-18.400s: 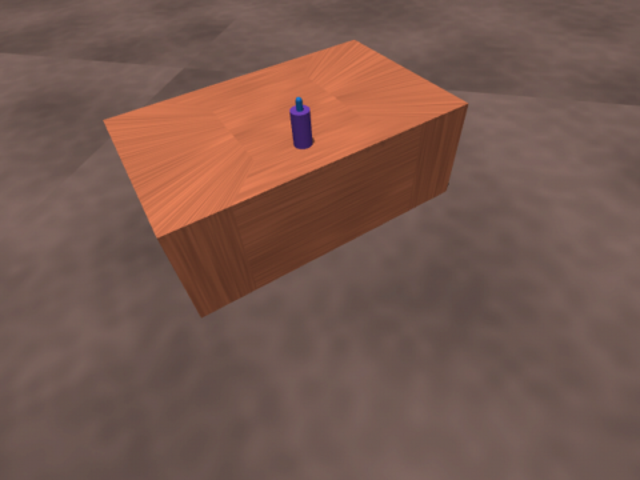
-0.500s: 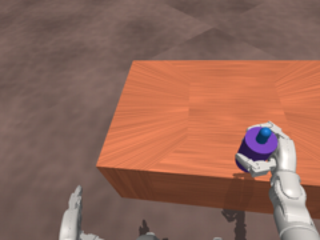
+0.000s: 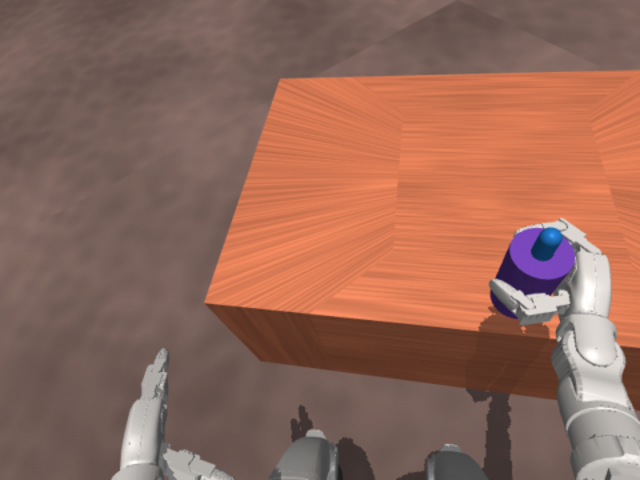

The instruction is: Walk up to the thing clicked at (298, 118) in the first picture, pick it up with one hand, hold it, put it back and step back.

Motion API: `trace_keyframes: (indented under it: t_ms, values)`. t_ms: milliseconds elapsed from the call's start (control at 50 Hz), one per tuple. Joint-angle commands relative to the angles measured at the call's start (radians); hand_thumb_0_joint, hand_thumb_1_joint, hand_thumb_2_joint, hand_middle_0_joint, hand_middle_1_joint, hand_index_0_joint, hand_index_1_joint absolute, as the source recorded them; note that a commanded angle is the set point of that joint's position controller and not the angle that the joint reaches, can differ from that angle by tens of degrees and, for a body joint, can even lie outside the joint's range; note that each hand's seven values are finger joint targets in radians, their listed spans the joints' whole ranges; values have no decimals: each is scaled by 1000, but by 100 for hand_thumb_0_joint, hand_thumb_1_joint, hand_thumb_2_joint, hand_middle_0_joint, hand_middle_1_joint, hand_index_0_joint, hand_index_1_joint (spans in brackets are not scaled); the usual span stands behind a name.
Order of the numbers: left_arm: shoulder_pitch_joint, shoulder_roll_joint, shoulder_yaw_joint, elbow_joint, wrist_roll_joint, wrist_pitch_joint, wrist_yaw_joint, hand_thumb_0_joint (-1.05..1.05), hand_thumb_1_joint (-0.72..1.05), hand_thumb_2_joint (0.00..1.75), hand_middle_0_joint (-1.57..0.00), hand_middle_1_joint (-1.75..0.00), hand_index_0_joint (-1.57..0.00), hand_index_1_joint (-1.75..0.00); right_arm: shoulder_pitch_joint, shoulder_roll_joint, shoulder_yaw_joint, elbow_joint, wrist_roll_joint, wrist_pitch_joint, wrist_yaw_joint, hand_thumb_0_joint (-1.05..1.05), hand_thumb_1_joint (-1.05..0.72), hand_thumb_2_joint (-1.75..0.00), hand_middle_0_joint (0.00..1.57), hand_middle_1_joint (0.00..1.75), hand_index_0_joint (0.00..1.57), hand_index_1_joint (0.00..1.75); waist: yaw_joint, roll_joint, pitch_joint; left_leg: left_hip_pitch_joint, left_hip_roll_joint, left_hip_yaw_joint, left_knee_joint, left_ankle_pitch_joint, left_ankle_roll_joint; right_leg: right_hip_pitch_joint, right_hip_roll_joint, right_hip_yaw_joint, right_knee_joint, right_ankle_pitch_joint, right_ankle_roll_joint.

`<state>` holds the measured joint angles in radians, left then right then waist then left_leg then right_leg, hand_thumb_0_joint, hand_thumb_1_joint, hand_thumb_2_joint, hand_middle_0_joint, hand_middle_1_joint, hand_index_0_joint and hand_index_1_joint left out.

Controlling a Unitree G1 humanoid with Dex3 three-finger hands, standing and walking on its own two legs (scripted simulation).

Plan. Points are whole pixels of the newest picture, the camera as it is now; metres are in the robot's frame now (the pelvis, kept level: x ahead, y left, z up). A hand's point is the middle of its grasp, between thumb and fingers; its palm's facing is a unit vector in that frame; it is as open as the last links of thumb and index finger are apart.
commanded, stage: crouch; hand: right
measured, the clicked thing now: (531, 269) +0.37 -0.19 +0.01
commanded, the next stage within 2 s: lower in 0.92 s
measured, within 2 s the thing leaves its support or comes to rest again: neither
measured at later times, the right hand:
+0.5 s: hand (508, 243) +0.46 -0.20 -0.08, palm faces +0.18 +0.98 +0.00, open 9.5 cm
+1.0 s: hand (502, 243) +0.48 -0.20 -0.11, palm faces +0.21 +0.98 -0.01, open 9.5 cm
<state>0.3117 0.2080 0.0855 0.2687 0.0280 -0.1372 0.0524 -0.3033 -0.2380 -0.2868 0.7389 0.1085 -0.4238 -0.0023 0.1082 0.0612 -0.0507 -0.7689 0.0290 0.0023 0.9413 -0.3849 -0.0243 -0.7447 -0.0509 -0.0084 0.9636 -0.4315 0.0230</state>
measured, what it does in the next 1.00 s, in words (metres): lowers itself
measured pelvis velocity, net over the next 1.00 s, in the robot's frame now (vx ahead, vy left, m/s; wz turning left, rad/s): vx -0.01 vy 0.00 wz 0.03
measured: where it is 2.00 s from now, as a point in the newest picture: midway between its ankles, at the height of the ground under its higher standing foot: outside the picture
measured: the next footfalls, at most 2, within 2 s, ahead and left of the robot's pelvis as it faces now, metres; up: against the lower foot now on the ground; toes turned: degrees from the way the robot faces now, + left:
none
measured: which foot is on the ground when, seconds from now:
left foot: down 0.00-1.00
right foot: down 0.00-1.00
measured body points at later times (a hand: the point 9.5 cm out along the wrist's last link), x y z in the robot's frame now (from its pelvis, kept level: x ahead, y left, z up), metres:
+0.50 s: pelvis -0.01 -0.02 -0.06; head +0.13 -0.07 +0.37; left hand +0.15 +0.26 -0.03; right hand +0.45 -0.25 -0.07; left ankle +0.04 +0.13 -0.68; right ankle +0.02 -0.13 -0.68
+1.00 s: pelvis -0.01 +0.00 -0.07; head +0.15 -0.06 +0.34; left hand +0.15 +0.27 -0.02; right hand +0.47 -0.25 -0.11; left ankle +0.04 +0.13 -0.68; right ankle +0.02 -0.13 -0.68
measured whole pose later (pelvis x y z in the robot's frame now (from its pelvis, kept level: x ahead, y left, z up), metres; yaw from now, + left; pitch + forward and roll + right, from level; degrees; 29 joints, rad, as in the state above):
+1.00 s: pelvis -0.01 +0.00 -0.07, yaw +1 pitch +26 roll +4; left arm 0.38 0.27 0.06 -0.14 0.10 -0.05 -0.03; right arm -0.68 -0.49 -0.53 1.15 -0.01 -0.54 0.02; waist 0.31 0.04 -0.13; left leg -1.23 -0.01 0.05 1.27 -0.49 -0.02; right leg -1.25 -0.09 0.07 1.36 -0.57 0.03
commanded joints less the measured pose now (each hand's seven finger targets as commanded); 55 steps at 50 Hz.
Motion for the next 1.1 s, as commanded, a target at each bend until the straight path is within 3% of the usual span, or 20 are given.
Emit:
trace_keyframes:
  t_ms: [0, 20, 80, 140, 160, 200, 240, 300, 360, 400, 480, 520, 600, 680, 720, 760, 860, 960, 1000, 1080]
  values:
    - [-2, 129, 51, -242, 15, -72, 1, 0, -53, 4, -5, -6, -6, -5, -562, -189, -28, -277, 4, -179, 36, 0, -13, -125, 119, 135, 124, 135, 30, -157, -500, 98, -31, -7, -52, 228, 16, 200, 38, 4, -54, 196, -26]
    - [21, 129, 51, -245, 20, -74, -2, 0, -53, 4, -5, -6, -6, -5, -519, -198, -49, -178, -2, -180, 41, 0, -13, -125, 119, 135, 124, 135, 36, -148, -494, 85, -31, -1, -38, 234, 14, 183, 38, 6, -41, 210, -25]
    - [74, 190, 107, -276, 28, -75, -5, 0, -52, 3, -5, -6, -6, -5, -612, -298, -117, -202, -2, -208, 33, 0, -17, -128, 123, 138, 127, 138, 44, -205, -560, 72, -35, -3, -8, 253, 15, 185, 38, 5, -2, 239, -22]
    - [118, 194, 129, -279, 36, -73, -14, 0, -53, 4, -5, -6, -6, -5, -686, -302, -132, -210, 1, -228, 15, 0, -20, -130, 126, 141, 131, 141, 58, -218, -546, 25, -38, 1, 21, 229, 19, 132, 37, 10, 27, 217, -20]
    - [100, 166, 96, -315, 37, -78, -20, 0, -52, 4, -5, -6, -6, -5, -694, -297, -134, -188, -4, -233, 9, 0, -20, -131, 127, 142, 132, 142, 52, -209, -557, 23, -40, 1, 32, 236, 18, 123, 37, 11, 40, 226, -21]
    - [78, 193, 124, -337, 41, -78, -22, 0, -52, 4, -5, -6, -6, -5, -700, -310, -136, -138, -19, -241, 1, 0, -21, -133, 128, 144, 133, 144, 62, -191, -555, 10, -42, 3, 54, 231, 20, 86, 36, 13, 63, 214, -22]
    - [51, 175, 88, -380, 49, -69, -31, 0, -52, 4, -5, -6, -6, -5, -735, -319, -135, -108, -37, -251, -2, 0, -21, -130, 127, 141, 131, 141, 55, -210, -581, -24, -46, 9, 76, 205, 26, 65, 31, 21, 77, 205, -19]
    - [48, 205, 121, -426, 52, -55, -33, 0, -51, 3, -5, -6, -6, -5, -809, -323, -120, -99, -53, -257, -5, 0, -21, -128, 125, 139, 129, 139, 89, -246, -650, -46, -50, 17, 104, 200, 30, 78, 26, 31, 96, 202, -15]
    - [107, 200, 90, -430, 58, -39, -43, 0, -52, 3, -5, -6, -6, -5, -770, -324, -141, 13, -60, -246, 2, 0, -18, -127, 123, 138, 128, 138, 95, -280, -653, -102, -58, 34, 134, 192, 34, 70, 18, 46, 116, 263, -7]
    - [104, 199, 88, -471, 62, -26, -48, 0, -51, 3, -5, -6, -6, -5, -841, -335, -141, -17, -65, -256, 0, 0, -20, -129, 125, 140, 130, 140, 105, -312, -698, -149, -64, 44, 155, 186, 38, 107, 9, 60, 132, 316, 0]
    - [125, 266, 159, -478, 67, -5, -54, 0, -50, 2, -5, -6, -6, -4, -777, -393, -208, 94, -79, -244, -11, 0, -18, -130, 126, 142, 130, 142, 110, -302, -635, -207, -66, 57, 179, 148, 42, 72, -6, 86, 133, 306, 8]
    - [140, 226, 119, -531, 70, -4, -62, 0, -50, 2, -5, -6, -6, -4, -819, -395, -203, 32, -84, -252, -11, 0, -18, -133, 128, 145, 133, 145, 117, -326, -696, -167, -66, 50, 184, 199, 44, 81, 0, 67, 164, 354, 2]
    - [120, 261, 159, -517, 70, 12, -60, 0, -49, 2, -5, -6, -6, -4, -850, -418, -221, 77, -83, -256, -10, 0, -17, -131, 128, 144, 132, 144, 147, -308, -645, -191, -69, 49, 192, 191, 45, 19, 2, 67, 187, 323, -6]
    - [107, 233, 120, -550, 72, 17, -62, 0, -51, 3, -5, -6, -6, -4, -908, -483, -236, 28, -98, -269, -4, 0, -16, -130, 126, 142, 131, 142, 140, -330, -721, -142, -65, 38, 203, 224, 44, -2, 12, 57, 216, 295, -12]
    - [99, 224, 102, -593, 68, 16, -63, 0, -50, 3, -4, -6, -6, -4, -880, -451, -218, 75, -95, -269, 10, 0, -16, -129, 125, 141, 130, 141, 165, -312, -731, -124, -68, 40, 204, 246, 42, -10, 15, 58, 227, 301, -15]
    - [129, 235, 109, -569, 69, 23, -59, 0, -50, 3, -4, -6, -6, -4, -893, -522, -256, 52, -99, -274, 15, 0, -16, -128, 125, 140, 129, 140, 154, -353, -759, -125, -68, 36, 209, 273, 41, 12, 16, 55, 239, 345, -16]
    - [128, 242, 115, -579, 69, 31, -61, 0, -50, 3, -4, -5, -6, -4, -919, -545, -271, 55, -95, -264, 22, 0, -17, -129, 126, 141, 130, 141, 173, -377, -741, -138, -66, 25, 207, 263, 39, -27, 18, 52, 258, 303, -21]
    - [105, 249, 116, -594, 68, 31, -58, 0, -50, 2, -4, -5, -6, -4, -918, -538, -258, 86, -100, -262, 30, 0, -17, -127, 125, 139, 129, 139, 189, -373, -717, -167, -69, 26, 202, 217, 42, -43, 12, 61, 256, 252, -22]
    - [110, 217, 80, -576, 71, 34, -62, 0, -50, 2, -5, -5, -6, -4, -921, -528, -244, 120, -102, -259, 39, 0, -16, -128, 125, 140, 129, 140, 181, -378, -695, -164, -65, 16, 203, 213, 42, -82, 16, 55, 265, 227, -22]
    - [87, 217, 55, -650, 74, 27, -61, 0, -52, 3, -5, -4, -5, -4, -896, -506, -258, 197, -98, -261, 54, 0, -15, -129, 125, 141, 130, 141, 211, -306, -682, -147, -66, 21, 217, 233, 40, -151, 15, 66, 287, 222, -28]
